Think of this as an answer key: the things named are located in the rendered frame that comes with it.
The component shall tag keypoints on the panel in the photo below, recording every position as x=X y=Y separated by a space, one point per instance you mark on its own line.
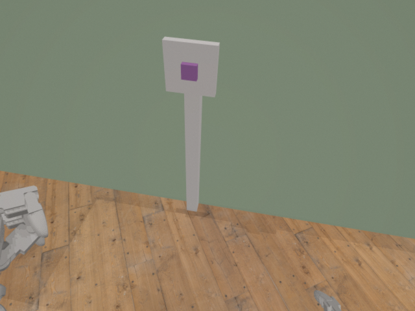
x=206 y=55

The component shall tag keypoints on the right robot hand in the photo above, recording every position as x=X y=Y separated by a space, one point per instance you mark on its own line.
x=328 y=303

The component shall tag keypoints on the left robot hand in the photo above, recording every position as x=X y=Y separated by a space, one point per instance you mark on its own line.
x=20 y=208

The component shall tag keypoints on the button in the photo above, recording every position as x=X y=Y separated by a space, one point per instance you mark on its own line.
x=189 y=71

